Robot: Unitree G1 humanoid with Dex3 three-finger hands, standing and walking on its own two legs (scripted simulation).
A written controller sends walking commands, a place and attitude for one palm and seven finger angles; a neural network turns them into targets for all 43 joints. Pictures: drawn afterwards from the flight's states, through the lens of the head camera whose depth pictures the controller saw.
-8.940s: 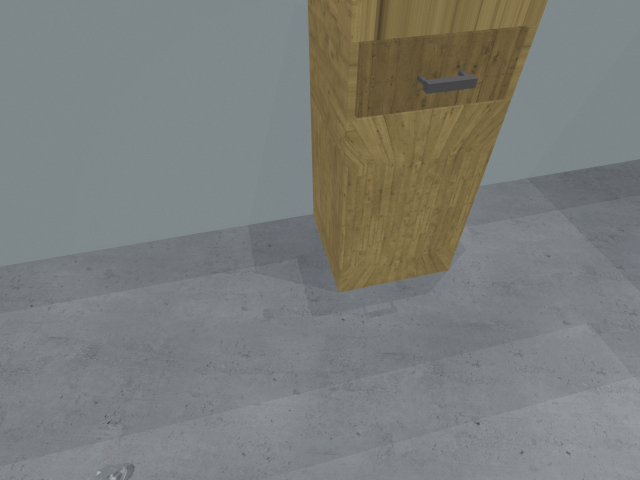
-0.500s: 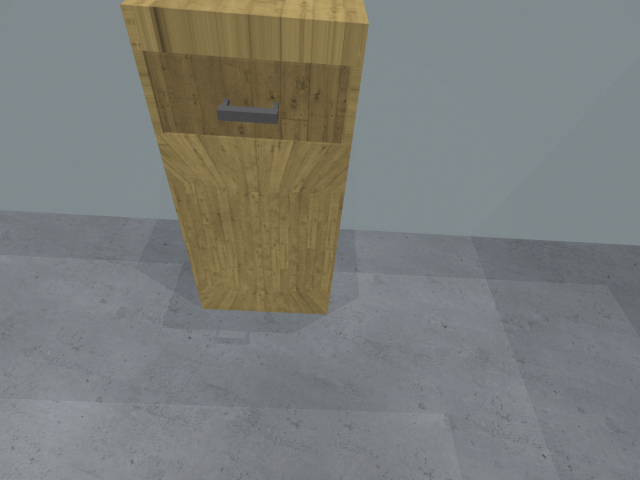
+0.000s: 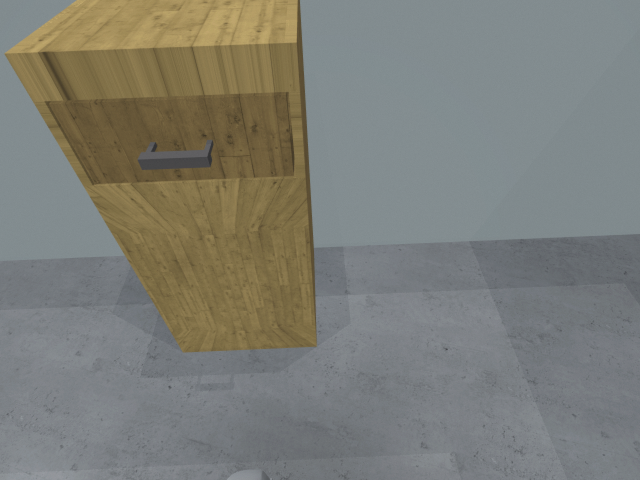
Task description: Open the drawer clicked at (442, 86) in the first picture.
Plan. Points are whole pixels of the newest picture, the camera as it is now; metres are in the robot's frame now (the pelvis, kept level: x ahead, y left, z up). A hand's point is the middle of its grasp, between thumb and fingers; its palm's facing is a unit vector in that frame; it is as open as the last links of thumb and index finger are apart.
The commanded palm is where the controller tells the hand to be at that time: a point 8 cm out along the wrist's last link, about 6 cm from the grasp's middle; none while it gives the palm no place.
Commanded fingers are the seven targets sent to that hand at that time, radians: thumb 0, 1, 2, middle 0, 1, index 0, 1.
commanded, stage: take the last steps up to it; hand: left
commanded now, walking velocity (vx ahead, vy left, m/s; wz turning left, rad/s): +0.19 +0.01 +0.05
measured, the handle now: (178, 152) +0.65 +0.29 +0.07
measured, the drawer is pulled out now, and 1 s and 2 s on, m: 0.00 0.00 0.00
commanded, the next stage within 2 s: come to a stop and stand still in 0.16 s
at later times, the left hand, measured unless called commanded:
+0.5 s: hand out of the picture +0.06 +0.19 -0.18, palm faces +0.06 -0.99 -0.14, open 7.4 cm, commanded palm none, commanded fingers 0.00 0.90 0.90 -0.20 -0.30 -0.20 -0.30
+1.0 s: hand out of the picture +0.11 +0.15 -0.14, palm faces +0.08 -0.96 -0.28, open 7.3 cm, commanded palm none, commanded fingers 0.00 0.90 0.90 -0.20 -0.30 -0.20 -0.30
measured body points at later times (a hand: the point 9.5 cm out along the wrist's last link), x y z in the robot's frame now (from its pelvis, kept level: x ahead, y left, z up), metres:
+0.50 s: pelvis +0.10 +0.04 +0.00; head +0.12 +0.05 +0.45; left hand +0.06 +0.25 -0.17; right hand +0.18 -0.19 -0.14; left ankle +0.13 +0.14 -0.74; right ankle +0.10 -0.09 -0.71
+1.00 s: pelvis +0.06 -0.04 +0.01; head +0.06 -0.08 +0.46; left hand +0.10 +0.20 -0.12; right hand +0.07 -0.28 -0.16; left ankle +0.02 +0.12 -0.67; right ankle +0.10 -0.13 -0.74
